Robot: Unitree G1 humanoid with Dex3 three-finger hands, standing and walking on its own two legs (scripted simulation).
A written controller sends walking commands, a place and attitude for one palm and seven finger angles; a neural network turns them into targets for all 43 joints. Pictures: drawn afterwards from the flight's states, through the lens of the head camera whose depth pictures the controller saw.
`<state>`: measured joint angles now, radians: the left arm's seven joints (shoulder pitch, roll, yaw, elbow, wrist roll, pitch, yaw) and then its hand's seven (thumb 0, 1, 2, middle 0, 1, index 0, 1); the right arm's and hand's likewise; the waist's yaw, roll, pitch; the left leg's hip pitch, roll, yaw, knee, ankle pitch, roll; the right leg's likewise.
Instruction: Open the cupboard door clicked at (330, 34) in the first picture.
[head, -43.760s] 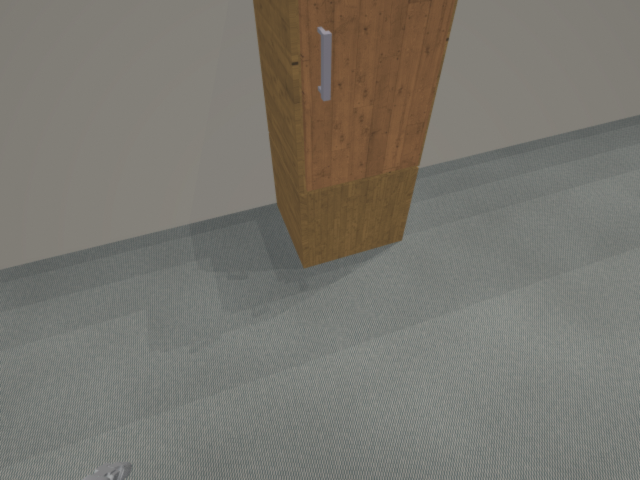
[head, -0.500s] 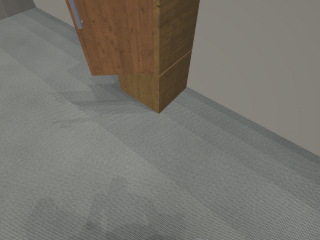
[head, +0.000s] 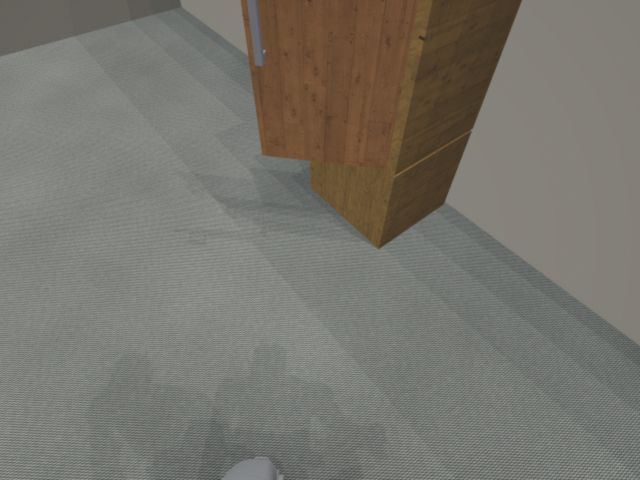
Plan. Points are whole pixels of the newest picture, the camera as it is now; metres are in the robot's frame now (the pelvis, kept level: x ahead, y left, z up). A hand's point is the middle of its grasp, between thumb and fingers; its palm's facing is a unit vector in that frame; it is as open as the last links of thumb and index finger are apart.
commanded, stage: take the last steps up to it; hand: left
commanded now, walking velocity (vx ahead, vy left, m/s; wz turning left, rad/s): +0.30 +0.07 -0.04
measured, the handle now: (258, 27) +1.01 +0.27 +0.06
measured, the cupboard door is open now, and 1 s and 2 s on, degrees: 42 42 42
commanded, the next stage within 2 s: come to a stop and stand still in 0.98 s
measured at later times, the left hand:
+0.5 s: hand (222, 343) +0.32 +0.21 -0.16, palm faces -0.11 -0.97 -0.20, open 7.3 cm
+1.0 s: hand (194, 355) +0.31 +0.27 -0.20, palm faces +0.02 -0.99 -0.15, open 7.3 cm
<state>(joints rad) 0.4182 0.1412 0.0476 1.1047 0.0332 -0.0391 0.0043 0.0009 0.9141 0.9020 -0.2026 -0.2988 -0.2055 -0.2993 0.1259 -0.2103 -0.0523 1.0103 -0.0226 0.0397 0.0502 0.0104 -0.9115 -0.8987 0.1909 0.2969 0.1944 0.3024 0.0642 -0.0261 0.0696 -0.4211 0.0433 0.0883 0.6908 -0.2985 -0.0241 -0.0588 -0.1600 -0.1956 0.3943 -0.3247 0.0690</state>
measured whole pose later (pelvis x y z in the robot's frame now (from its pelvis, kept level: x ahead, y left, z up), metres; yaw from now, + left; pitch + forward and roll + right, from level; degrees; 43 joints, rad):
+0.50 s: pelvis +0.17 +0.05 -0.01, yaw -4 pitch +0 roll +2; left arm 0.05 0.18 0.05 0.96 0.02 -0.01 -0.02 0.00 0.92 0.90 -0.20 -0.30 -0.20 -0.30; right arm 0.43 -0.16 -0.02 1.14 -0.04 -0.04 -0.01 0.00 -0.92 -0.90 0.19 0.30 0.20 0.30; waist -0.05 -0.01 0.07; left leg 0.01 -0.03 0.19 0.36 -0.37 0.04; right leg -0.44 -0.08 -0.10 0.65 -0.22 -0.02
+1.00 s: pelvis +0.35 +0.09 -0.02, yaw -3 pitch -1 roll -1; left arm 0.34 0.19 0.05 1.14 0.02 0.00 0.00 0.00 0.93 0.90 -0.20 -0.30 -0.20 -0.30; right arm 0.16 -0.20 -0.05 1.01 -0.04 -0.06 0.00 0.01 -0.93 -0.90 0.19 0.30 0.20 0.30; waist 0.03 -0.04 0.07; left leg -0.36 0.03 0.15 0.60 -0.22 0.07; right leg -0.26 -0.08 -0.07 0.93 -0.49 -0.01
